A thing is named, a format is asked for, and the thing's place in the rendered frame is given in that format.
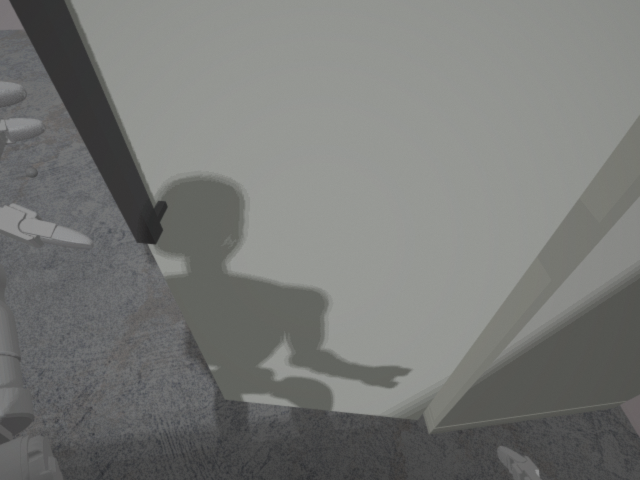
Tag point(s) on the left robot hand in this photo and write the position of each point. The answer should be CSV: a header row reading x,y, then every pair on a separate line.
x,y
18,222

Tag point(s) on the left robot upper arm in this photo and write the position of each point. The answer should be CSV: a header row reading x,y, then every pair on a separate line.
x,y
28,458

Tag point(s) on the handle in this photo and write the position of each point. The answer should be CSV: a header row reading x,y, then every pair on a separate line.
x,y
53,34

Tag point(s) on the robot left forearm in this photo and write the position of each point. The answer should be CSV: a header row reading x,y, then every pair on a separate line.
x,y
16,407

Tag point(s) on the right robot hand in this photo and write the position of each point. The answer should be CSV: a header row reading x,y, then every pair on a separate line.
x,y
522,468

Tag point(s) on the fridge door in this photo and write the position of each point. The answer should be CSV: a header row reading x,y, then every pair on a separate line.
x,y
354,187

